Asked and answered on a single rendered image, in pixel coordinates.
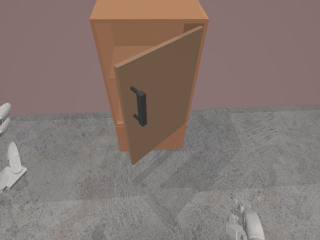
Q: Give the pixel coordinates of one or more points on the cupboard door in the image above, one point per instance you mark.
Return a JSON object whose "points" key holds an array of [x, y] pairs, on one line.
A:
{"points": [[165, 73]]}

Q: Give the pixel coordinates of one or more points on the handle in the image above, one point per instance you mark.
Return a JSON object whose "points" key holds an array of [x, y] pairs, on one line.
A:
{"points": [[141, 106]]}

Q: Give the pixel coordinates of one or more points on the left robot hand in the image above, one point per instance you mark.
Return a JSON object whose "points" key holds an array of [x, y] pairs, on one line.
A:
{"points": [[9, 176]]}

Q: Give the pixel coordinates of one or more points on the right robot hand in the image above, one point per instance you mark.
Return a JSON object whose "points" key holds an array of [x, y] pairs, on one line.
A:
{"points": [[249, 225]]}

